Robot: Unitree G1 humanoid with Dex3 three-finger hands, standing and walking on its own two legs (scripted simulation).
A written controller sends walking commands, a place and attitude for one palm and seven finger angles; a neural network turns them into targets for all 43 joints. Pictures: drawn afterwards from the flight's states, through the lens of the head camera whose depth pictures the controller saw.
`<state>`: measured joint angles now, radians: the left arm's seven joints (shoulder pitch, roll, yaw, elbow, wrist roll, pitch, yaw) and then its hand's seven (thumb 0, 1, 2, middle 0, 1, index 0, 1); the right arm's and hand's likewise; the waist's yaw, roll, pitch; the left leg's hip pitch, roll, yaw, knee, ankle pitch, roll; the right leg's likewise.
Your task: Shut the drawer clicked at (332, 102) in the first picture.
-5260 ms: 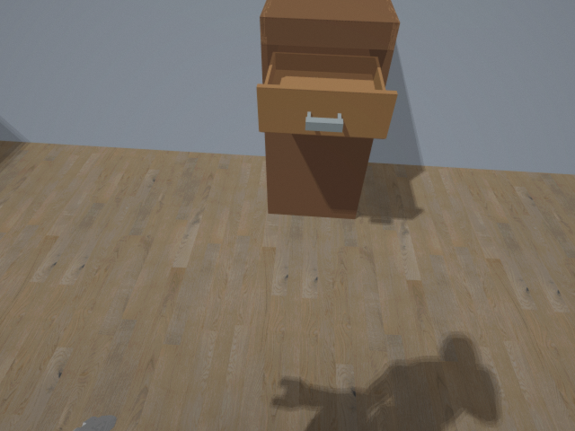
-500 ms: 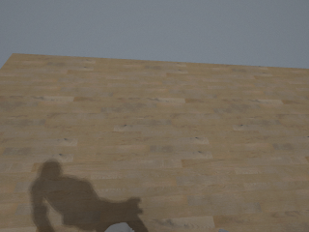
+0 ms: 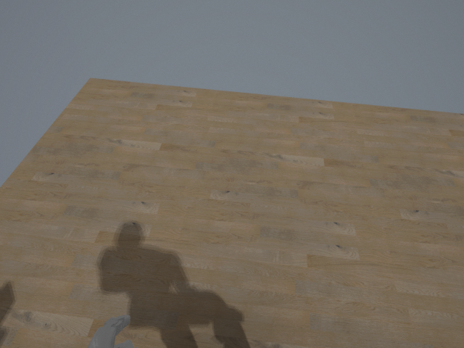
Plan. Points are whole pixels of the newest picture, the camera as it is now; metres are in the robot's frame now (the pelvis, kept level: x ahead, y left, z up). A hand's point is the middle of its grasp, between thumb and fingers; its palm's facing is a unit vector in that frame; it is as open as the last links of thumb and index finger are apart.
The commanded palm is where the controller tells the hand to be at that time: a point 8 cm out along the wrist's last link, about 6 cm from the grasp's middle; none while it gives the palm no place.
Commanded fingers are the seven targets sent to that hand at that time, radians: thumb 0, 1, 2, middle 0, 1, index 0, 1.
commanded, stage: turn to face it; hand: left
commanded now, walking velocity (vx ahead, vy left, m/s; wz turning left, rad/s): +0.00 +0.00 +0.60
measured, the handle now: out of the picture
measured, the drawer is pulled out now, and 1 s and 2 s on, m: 0.28 0.28 0.28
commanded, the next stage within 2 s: none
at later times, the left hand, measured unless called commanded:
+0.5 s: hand out of the picture -0.08 +0.15 -0.16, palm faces +0.39 -0.88 -0.27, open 7.4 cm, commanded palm none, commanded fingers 0.00 0.90 0.90 -0.20 -0.30 -0.20 -0.30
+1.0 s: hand out of the picture -0.04 +0.23 -0.15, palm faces +0.60 -0.75 -0.26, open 7.4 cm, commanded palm none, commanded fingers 0.00 0.90 0.90 -0.20 -0.30 -0.20 -0.30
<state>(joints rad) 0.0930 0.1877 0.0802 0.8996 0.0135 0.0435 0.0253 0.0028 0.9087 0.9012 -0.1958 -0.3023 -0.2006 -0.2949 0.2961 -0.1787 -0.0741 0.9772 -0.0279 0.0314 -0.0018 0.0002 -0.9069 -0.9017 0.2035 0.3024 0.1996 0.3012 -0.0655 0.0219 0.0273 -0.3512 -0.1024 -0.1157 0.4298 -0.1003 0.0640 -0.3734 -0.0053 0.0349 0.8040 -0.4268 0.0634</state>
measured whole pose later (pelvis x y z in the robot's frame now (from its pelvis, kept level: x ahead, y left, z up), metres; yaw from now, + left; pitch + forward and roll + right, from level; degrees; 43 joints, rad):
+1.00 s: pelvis -0.01 -0.01 +0.00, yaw +37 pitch +0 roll +0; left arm 0.13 0.25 0.07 0.85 0.01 0.05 0.02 0.00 0.91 0.90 -0.20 -0.30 -0.20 -0.29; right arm 0.20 -0.20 -0.05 0.91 -0.02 0.04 0.01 0.00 -0.90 -0.90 0.20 0.30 0.20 0.30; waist -0.02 -0.01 0.07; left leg -0.26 -0.06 -0.10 0.48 -0.23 0.03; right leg -0.43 -0.07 0.01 0.91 -0.42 0.11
